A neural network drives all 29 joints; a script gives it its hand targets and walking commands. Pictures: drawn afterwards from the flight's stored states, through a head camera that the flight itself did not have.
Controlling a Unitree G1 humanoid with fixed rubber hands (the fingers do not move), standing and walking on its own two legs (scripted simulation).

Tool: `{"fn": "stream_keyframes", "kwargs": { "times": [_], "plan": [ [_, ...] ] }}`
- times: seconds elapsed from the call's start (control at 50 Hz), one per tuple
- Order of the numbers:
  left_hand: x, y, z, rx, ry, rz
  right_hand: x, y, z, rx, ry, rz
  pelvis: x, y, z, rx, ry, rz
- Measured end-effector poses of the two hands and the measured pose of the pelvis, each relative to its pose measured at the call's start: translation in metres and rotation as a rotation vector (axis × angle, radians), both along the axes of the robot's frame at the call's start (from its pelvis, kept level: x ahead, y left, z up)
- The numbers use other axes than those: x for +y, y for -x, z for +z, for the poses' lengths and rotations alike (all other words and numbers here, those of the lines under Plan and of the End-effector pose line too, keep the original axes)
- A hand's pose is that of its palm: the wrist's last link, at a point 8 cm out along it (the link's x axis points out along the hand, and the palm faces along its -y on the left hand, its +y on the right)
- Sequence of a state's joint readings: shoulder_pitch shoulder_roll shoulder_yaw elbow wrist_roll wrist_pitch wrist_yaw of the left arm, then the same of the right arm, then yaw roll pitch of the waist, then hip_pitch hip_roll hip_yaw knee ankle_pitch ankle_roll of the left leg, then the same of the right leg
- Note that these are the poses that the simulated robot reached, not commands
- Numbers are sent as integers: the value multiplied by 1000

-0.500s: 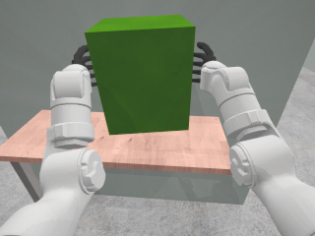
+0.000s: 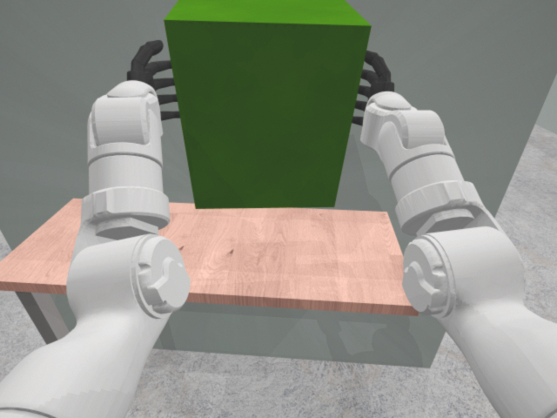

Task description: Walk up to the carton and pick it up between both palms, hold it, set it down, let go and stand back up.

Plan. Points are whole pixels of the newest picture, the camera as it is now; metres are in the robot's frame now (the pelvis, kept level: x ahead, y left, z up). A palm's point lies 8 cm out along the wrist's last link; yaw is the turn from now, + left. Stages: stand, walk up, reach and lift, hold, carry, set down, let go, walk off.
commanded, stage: set down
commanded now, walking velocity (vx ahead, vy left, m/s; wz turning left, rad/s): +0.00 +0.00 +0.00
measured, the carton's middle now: (264, 100) +0.44 -0.01 +0.34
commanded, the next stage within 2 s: none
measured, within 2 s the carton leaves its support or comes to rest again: neither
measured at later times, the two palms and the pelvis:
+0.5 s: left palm (156, 170) +0.40 +0.16 +0.25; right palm (350, 173) +0.39 -0.14 +0.24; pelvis +0.01 +0.02 +0.00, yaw +1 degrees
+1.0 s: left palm (171, 185) +0.42 +0.14 +0.22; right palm (355, 178) +0.40 -0.15 +0.22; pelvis +0.01 +0.01 +0.00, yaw +0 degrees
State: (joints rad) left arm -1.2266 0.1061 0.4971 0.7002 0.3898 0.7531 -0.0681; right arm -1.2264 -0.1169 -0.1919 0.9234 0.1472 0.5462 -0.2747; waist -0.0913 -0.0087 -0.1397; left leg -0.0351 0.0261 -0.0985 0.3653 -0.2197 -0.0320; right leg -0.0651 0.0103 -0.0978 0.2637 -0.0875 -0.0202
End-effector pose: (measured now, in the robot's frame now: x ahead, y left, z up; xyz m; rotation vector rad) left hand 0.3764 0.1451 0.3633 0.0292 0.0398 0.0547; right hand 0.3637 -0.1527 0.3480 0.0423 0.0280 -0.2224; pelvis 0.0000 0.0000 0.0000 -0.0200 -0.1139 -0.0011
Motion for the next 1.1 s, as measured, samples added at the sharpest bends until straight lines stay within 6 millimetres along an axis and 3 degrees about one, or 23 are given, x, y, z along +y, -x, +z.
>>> {"fn": "stream_keyframes", "kwargs": {
  "times": [0.14,0.28,0.4,0.48,0.56,0.68,0.78,1.02,1.1],
  "plan": [
    [5,-18,-17,-1,-3,-27,2,-17,-21,-10,10,11,-1,-8,1,-31,-1,3],
    [11,-34,-70,49,-19,11,12,-30,-73,31,20,5,3,-10,0,-45,6,10],
    [12,-32,-105,60,-19,56,17,-29,-105,33,14,-9,10,-12,-1,-40,16,18],
    [11,-27,-110,56,-9,67,17,-25,-108,20,12,-20,15,-12,-1,-43,21,18],
    [8,-25,-101,54,-12,54,14,-22,-100,12,4,-30,20,-10,-1,-50,20,12],
    [3,-29,-88,72,-9,15,7,-25,-86,11,3,-31,23,-7,-1,-48,9,-3],
    [3,-34,-89,77,-14,15,4,-31,-83,0,-1,-10,20,-8,0,-41,4,-9],
    [-2,-47,-151,166,-25,34,0,-41,-130,37,-4,4,7,-12,0,-24,3,6],
    [-6,-48,-162,180,-34,38,-3,-41,-141,46,-1,-5,6,-12,0,-10,2,8]
  ]
}}
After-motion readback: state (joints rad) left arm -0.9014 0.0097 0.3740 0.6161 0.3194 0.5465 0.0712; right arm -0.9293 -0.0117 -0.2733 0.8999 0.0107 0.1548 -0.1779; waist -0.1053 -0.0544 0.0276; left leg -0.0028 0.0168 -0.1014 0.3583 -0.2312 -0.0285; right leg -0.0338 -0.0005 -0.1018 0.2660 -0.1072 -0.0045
